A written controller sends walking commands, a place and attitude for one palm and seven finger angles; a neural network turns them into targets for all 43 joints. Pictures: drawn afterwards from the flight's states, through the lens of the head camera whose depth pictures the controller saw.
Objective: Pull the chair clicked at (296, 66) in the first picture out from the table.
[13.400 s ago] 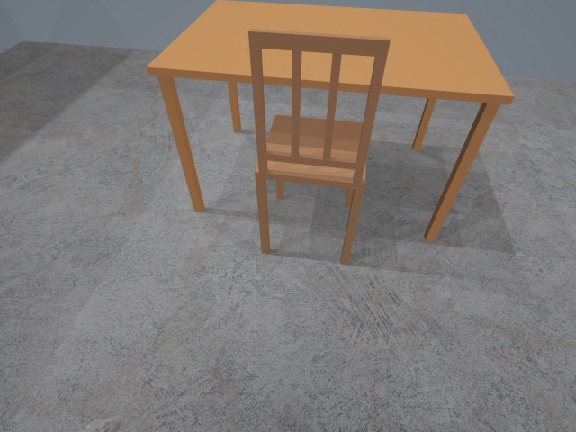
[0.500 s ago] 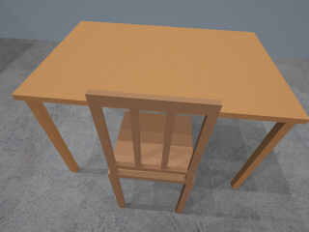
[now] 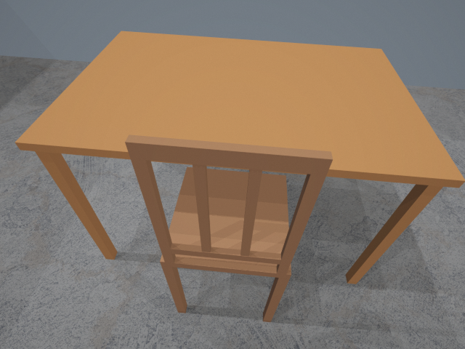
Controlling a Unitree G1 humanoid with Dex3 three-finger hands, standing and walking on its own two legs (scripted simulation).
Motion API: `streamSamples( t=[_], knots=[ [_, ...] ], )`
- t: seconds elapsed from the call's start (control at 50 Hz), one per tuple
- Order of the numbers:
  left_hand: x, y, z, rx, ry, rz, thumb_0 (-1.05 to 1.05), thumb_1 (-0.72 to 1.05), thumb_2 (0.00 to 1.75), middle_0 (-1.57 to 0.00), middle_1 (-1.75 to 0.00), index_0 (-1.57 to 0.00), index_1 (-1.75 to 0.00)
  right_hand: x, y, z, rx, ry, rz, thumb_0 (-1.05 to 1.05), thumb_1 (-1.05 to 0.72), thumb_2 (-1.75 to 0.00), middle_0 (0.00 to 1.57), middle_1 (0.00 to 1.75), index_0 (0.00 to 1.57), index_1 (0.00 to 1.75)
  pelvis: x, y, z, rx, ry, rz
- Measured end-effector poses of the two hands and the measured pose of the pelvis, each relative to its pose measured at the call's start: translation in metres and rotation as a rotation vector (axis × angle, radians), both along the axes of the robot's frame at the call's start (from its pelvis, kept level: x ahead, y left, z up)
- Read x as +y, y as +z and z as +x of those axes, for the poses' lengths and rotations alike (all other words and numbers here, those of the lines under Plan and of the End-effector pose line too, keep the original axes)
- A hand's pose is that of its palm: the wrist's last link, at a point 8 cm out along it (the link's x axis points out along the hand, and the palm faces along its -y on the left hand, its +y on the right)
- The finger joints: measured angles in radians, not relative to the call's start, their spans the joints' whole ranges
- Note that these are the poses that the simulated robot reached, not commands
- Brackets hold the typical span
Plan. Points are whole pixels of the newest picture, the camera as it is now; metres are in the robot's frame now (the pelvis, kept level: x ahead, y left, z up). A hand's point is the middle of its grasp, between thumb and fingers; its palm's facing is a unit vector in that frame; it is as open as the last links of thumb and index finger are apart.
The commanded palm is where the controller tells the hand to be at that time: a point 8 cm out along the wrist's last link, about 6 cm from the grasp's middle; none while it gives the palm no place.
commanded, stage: look again from close up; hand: left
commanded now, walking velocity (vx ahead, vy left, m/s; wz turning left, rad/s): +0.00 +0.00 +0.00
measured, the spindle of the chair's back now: (203, 213) +0.41 +0.09 -0.06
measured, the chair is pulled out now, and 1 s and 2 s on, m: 0.00 0.00 0.00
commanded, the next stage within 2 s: raise the hand toward the chair's back in 0.44 s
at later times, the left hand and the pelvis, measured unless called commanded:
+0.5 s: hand out of the picture -0.04 +0.14 -0.18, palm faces +0.04 -0.99 -0.14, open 7.4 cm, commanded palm none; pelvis +0.00 +0.00 +0.00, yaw +0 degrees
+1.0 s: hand out of the picture +0.14 +0.12 -0.07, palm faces -0.03 -1.00 +0.03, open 9.5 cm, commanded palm +0.11 +0.21 -0.07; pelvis -0.04 -0.02 -0.08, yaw +1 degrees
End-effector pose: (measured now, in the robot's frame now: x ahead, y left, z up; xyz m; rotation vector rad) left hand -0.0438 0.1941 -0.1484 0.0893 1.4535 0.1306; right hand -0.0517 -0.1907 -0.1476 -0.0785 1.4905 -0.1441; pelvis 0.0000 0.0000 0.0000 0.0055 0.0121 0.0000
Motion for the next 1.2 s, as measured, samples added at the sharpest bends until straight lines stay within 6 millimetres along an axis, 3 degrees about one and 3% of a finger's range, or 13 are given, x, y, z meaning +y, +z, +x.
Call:
streamSamples(
  t=[0.56,0.58,0.62,0.66,0.7,0.74,0.8,0.86,0.94,1.04,1.12,1.2],
  knots=[
    [-0.001,0.0,-0.001,0.001,0.0,0.009,0.0,0.91,0.9,-0.2,-0.3,-0.2,-0.3,-0.004,-0.001,0.0,0.007,0.01,0.002,0.01,-0.91,-0.9,0.2,0.3,0.2,0.3,-0.002,-0.001,-0.001,0.0,0.007,-0.006],
    [0.0,0.004,0.009,-0.042,0.027,0.004,0.0,0.9,0.9,-0.2,-0.3,-0.2,-0.3,-0.006,-0.001,0.005,-0.025,0.006,0.0,0.01,-0.91,-0.9,0.2,0.3,0.2,0.3,-0.002,-0.002,-0.003,0.0,0.01,-0.008],
    [0.021,0.025,0.031,-0.175,0.014,0.096,0.06,0.96,0.89,-0.21,-0.3,-0.21,-0.3,-0.016,0.003,0.023,-0.175,0.01,-0.031,0.01,-0.91,-0.9,0.2,0.3,0.2,0.3,-0.002,-0.004,-0.005,-0.002,0.0,0.001],
    [0.043,0.051,0.063,-0.362,0.026,0.176,0.09,0.98,0.89,-0.2,-0.3,-0.2,-0.29,-0.033,0.004,0.042,-0.309,0.012,-0.069,0.03,-0.93,-0.9,0.2,0.3,0.2,0.3,-0.001,-0.007,-0.007,0.007,0.015,0.007],
    [0.051,0.08,0.103,-0.571,0.017,0.206,0.09,0.96,0.88,-0.2,-0.29,-0.2,-0.29,-0.049,0.007,0.067,-0.437,0.04,-0.103,0.03,-0.93,-0.9,0.2,0.3,0.2,0.3,0.001,-0.011,-0.011,0.011,0.03,0.003],
    [0.043,0.107,0.145,-0.799,-0.022,0.185,0.08,0.92,0.87,-0.19,-0.29,-0.19,-0.28,-0.065,0.012,0.096,-0.565,0.077,-0.143,0.03,-0.93,-0.9,0.2,0.3,0.2,0.3,0.002,-0.016,-0.016,0.026,0.04,-0.004],
    [0.012,0.132,0.2,-1.12,-0.083,0.063,0.05,0.85,0.85,-0.18,-0.28,-0.18,-0.27,-0.083,0.028,0.14,-0.743,0.121,-0.203,0.03,-0.92,-0.9,0.2,0.3,0.2,0.3,0.0,-0.028,-0.025,0.08,0.042,-0.005],
    [-0.019,0.131,0.223,-1.332,-0.101,-0.129,0.03,0.76,0.82,-0.17,-0.27,-0.17,-0.27,-0.093,0.049,0.176,-0.877,0.15,-0.239,0.02,-0.92,-0.9,0.2,0.3,0.2,0.3,-0.008,-0.042,-0.032,0.132,0.016,0.005],
    [-0.03,0.104,0.201,-1.405,-0.141,-0.215,0.01,0.65,0.78,-0.17,-0.25,-0.17,-0.25,-0.094,0.068,0.214,-0.99,0.21,-0.25,0.02,-0.91,-0.9,0.2,0.3,0.2,0.3,-0.019,-0.062,-0.038,0.171,0.005,0.012],
    [0.001,0.075,0.143,-1.295,-0.098,-0.064,0.01,0.52,0.73,-0.17,-0.24,-0.17,-0.24,-0.077,0.06,0.246,-1.049,0.277,-0.197,0.02,-0.91,-0.9,0.2,0.3,0.2,0.3,-0.027,-0.084,-0.047,0.189,0.023,-0.003],
    [0.026,0.089,0.121,-1.38,-0.067,0.064,0.01,0.42,0.69,-0.16,-0.22,-0.16,-0.22,-0.053,0.03,0.249,-1.043,0.315,-0.12,0.01,-0.91,-0.9,0.2,0.3,0.2,0.3,-0.029,-0.098,-0.057,0.208,0.047,-0.033],
    [0.02,0.109,0.138,-1.538,-0.155,0.012,0.01,0.33,0.66,-0.14,-0.21,-0.14,-0.21,-0.03,-0.007,0.228,-0.982,0.319,-0.04,0.01,-0.91,-0.9,0.2,0.3,0.2,0.3,-0.029,-0.108,-0.068,0.221,0.057,-0.055]
  ],
)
